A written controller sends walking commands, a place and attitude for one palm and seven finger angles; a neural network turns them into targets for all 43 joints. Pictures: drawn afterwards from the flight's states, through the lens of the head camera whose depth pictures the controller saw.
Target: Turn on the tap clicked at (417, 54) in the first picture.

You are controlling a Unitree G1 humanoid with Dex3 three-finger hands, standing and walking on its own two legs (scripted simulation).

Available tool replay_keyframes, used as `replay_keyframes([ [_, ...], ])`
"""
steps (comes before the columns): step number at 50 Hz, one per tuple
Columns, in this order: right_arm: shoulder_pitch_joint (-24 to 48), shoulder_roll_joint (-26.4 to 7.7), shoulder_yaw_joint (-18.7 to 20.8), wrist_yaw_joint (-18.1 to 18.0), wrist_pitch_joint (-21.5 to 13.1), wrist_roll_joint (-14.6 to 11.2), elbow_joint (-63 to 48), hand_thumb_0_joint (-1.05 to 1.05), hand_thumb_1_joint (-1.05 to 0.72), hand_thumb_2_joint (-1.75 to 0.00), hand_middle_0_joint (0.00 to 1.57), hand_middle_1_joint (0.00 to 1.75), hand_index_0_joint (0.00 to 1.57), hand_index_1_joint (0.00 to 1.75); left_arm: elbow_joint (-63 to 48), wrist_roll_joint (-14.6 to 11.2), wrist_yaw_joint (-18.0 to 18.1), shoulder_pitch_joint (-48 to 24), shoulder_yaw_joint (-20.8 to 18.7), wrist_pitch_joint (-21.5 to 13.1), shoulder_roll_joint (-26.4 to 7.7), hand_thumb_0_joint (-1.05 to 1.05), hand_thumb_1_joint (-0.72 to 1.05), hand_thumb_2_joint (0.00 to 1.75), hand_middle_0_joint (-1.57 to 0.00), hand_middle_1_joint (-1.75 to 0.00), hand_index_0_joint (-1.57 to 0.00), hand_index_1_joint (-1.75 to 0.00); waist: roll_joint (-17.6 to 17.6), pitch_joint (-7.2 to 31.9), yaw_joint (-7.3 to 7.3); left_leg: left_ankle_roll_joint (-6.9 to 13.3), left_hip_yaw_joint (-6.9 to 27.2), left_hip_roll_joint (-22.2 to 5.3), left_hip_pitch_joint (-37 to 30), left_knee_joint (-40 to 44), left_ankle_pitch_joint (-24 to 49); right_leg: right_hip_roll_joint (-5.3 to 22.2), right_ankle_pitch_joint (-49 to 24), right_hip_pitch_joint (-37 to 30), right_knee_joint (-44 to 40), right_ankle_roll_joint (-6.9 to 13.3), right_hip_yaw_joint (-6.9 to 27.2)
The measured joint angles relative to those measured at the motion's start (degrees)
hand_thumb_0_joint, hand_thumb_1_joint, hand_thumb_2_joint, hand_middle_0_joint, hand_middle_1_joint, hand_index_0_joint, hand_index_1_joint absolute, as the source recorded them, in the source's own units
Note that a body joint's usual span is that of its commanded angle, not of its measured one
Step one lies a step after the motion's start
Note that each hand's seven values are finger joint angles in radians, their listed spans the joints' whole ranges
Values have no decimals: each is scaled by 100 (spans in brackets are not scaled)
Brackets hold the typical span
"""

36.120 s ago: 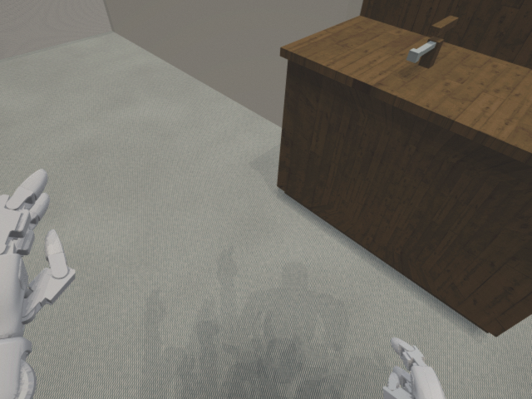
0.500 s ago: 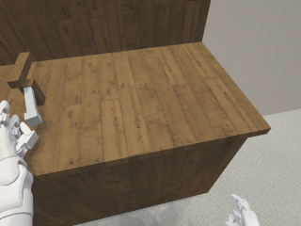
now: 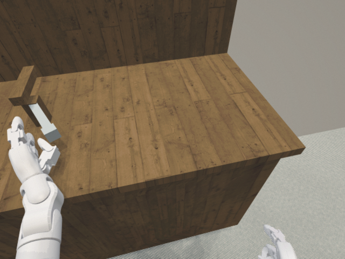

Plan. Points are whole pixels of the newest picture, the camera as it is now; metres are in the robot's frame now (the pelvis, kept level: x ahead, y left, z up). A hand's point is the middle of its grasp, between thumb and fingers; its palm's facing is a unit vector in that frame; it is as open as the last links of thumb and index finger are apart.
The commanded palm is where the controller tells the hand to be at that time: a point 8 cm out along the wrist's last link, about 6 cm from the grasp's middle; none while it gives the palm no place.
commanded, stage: push the lever round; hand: left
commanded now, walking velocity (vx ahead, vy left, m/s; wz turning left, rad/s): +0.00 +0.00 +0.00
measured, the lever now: (51, 132) +0.35 +0.31 +0.12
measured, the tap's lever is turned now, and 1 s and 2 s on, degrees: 28 54 86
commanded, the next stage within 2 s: lift the hand up off the lever in 1.82 s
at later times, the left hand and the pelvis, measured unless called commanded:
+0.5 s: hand (65, 142) +0.34 +0.28 +0.10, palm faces +0.75 -0.66 -0.05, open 7.8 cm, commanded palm +0.29 +0.30 +0.10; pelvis +0.00 +0.00 +0.00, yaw +0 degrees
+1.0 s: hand (82, 130) +0.38 +0.25 +0.10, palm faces +0.80 -0.60 -0.05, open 7.7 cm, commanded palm +0.33 +0.26 +0.10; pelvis +0.00 +0.01 +0.00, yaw +0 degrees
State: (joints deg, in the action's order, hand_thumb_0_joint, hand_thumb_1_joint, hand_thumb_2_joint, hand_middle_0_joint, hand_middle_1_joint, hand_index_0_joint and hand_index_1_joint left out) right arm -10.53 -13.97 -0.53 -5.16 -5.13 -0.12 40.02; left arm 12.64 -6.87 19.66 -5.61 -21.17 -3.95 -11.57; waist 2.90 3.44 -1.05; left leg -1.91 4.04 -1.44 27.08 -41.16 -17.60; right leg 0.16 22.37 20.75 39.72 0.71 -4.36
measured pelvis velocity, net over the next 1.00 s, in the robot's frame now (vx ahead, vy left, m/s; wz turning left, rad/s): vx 0.00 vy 0.01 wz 0.00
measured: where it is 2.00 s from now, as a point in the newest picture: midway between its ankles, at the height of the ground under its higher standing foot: outside the picture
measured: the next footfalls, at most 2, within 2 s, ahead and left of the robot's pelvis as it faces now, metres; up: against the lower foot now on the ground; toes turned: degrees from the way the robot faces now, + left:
none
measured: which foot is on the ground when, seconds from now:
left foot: down 0.00-1.00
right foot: down 0.00-1.00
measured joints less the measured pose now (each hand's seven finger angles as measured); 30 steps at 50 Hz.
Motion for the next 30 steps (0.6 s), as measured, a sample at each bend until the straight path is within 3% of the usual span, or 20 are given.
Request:
replay_keyframes([
  [30,76,107,66,117,403,128,72,1,-91,-90,20,30,20,30,490,476,1346,-755,252,279,379,1,90,91,-15,-15,-15,-15,-40,100,78,14,-6,-10,44,5,20,-13,-55,24,-60,-14,11],
])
